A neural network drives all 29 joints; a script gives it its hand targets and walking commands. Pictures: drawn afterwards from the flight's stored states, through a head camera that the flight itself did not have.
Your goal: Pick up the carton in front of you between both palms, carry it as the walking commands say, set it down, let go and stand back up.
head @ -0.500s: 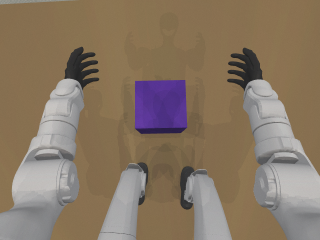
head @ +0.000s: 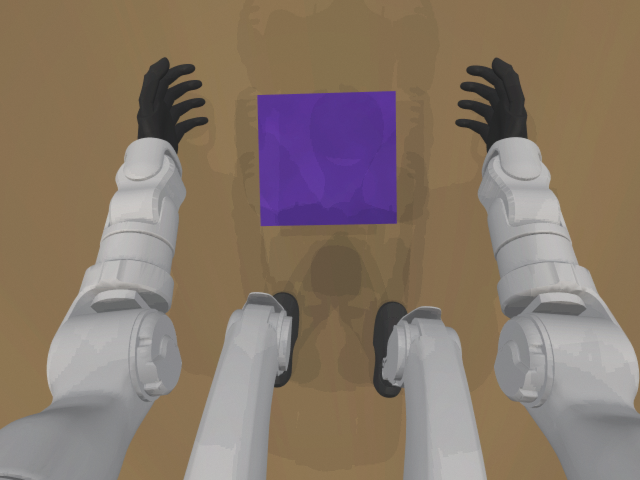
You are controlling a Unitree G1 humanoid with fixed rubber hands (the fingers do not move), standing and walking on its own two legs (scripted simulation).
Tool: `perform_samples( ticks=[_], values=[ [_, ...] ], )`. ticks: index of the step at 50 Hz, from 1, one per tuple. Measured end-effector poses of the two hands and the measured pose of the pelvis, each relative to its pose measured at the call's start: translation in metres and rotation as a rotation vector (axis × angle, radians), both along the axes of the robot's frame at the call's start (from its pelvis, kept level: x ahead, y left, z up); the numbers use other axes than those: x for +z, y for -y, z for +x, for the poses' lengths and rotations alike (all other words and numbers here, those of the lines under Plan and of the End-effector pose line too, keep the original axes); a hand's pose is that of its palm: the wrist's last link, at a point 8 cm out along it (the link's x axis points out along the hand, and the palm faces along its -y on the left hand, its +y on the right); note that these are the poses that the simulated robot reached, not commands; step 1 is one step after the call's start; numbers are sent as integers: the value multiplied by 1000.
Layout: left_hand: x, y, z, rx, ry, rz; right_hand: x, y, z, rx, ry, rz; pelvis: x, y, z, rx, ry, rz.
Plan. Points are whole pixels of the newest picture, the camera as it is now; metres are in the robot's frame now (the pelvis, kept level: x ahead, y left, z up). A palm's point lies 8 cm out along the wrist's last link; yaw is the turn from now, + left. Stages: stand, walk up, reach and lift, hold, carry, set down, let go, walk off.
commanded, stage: reach and lift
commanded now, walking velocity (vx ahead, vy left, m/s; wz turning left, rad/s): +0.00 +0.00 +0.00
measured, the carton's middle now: (327, 170) +0.48 +0.04 -0.43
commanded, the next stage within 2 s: none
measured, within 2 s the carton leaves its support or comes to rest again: leaves its support in 1.36 s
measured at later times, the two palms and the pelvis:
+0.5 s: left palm (221, 167) +0.46 +0.21 -0.36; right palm (443, 161) +0.49 -0.15 -0.35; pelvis -0.05 +0.00 -0.17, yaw +0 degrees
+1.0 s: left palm (232, 166) +0.46 +0.20 -0.36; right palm (427, 162) +0.49 -0.13 -0.36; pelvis -0.05 +0.00 -0.18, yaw +0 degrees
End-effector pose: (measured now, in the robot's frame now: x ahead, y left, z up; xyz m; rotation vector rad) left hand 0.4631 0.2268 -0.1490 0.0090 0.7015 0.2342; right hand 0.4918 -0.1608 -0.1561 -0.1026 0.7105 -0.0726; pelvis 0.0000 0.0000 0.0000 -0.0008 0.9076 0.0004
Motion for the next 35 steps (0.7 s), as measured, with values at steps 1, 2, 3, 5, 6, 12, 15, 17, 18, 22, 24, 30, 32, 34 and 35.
perform_samples(
  ticks=[1,2,3,5,6,12,15,17,18,22,24,30,32,34,35],
  values=[
    [-11,0,-1,1,1,1,-11,1,-1,0,2,1,-9,0,-2,0,-2,-1],
    [-22,-1,-1,4,2,3,-22,1,-1,1,8,3,-19,0,-4,-2,-1,-1],
    [-33,-1,-2,6,2,2,-32,2,-2,3,12,5,-29,0,-6,-2,4,-1],
    [-54,-2,-4,6,-3,5,-52,2,-2,6,11,5,-48,1,-12,-3,22,-1],
    [-63,-3,-4,10,0,4,-61,2,-2,8,14,2,-57,2,-15,-3,35,-1],
    [-110,-2,0,14,8,-2,-108,-4,4,3,23,9,-108,5,-33,-2,107,0],
    [-134,3,0,14,-11,-6,-130,-7,4,4,8,8,-127,6,-40,0,142,-1],
    [-149,6,-1,16,-18,-9,-143,-8,5,4,-2,6,-138,6,-44,1,162,-2],
    [-156,7,-1,15,-23,-9,-150,-9,5,2,-8,5,-142,6,-45,2,172,-3],
    [-186,12,-3,9,-47,-12,-176,-11,4,4,-25,6,-159,5,-49,1,204,-5],
    [-200,12,-4,6,-58,-11,-189,-10,3,1,-38,5,-166,5,-50,1,216,-6],
    [-227,13,-5,-6,-61,1,-217,-10,1,-5,-40,16,-183,2,-50,-4,258,-7],
    [-227,9,-2,-7,-56,12,-220,-10,2,1,-32,19,-187,1,-49,-6,269,-7],
    [-223,7,2,-3,-39,16,-217,-11,6,4,-13,20,-189,1,-49,-5,272,-6],
    [-222,7,3,-1,-37,9,-216,-11,7,7,-9,18,-190,1,-48,-3,272,-5]
  ],
)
